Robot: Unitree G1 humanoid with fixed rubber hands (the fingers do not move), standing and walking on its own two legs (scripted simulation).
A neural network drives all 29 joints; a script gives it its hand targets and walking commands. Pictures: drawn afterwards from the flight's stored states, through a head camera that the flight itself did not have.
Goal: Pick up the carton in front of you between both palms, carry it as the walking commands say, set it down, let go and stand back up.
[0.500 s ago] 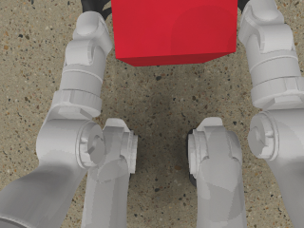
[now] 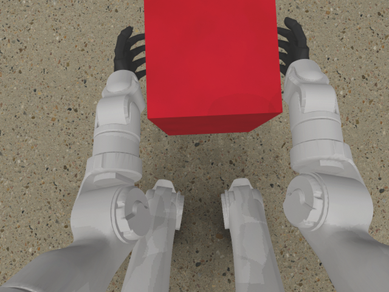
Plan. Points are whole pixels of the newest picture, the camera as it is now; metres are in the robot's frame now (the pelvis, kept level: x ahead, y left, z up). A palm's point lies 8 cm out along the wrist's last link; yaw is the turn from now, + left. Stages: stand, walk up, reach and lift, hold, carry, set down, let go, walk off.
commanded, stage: reach and lift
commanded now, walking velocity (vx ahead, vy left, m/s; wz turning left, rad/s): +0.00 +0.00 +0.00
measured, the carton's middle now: (208, 79) +0.52 -0.03 -0.13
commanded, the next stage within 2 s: none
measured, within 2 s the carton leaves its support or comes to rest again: neither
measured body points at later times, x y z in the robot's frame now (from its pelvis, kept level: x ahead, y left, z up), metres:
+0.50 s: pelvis +0.05 +0.00 +0.14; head +0.21 -0.02 +0.56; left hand +0.48 +0.14 +0.10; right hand +0.47 -0.17 +0.09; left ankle +0.12 +0.14 -0.45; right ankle +0.12 -0.13 -0.45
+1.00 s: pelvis +0.10 +0.00 +0.26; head +0.14 +0.00 +0.71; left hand +0.43 +0.14 +0.24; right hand +0.42 -0.16 +0.24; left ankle +0.12 +0.14 -0.45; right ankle +0.12 -0.13 -0.45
